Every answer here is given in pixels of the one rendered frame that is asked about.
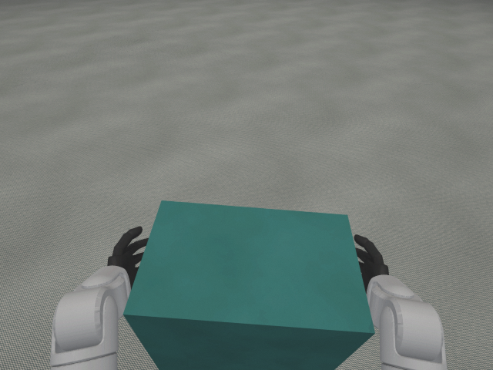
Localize left robot hand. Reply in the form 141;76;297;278
107;226;149;290

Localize right robot forearm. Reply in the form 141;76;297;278
366;274;447;370

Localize right robot hand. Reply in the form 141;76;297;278
354;234;389;294

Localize carton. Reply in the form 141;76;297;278
123;200;375;370

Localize left robot forearm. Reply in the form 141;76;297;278
50;266;131;370

